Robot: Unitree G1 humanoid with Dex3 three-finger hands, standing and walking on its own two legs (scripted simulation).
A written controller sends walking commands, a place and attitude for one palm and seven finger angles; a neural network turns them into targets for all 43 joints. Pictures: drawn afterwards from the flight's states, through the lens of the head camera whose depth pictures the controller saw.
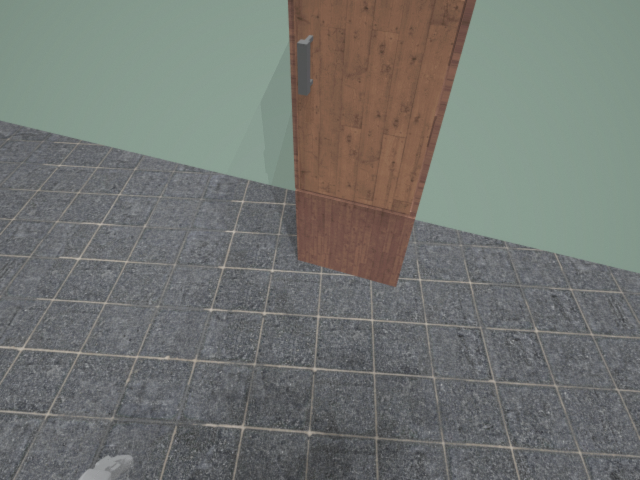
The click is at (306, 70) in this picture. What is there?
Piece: cupboard door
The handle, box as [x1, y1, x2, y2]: [297, 35, 312, 95]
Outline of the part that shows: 312,35 309,35 304,40 300,39 297,42 298,93 305,95 309,92 309,86 312,83 312,79 309,78 309,43 312,40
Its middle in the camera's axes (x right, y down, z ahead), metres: -0.04 -0.42 +0.94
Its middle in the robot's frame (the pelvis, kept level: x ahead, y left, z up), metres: +1.00 +0.09 +0.07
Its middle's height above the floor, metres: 0.84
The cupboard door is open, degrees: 0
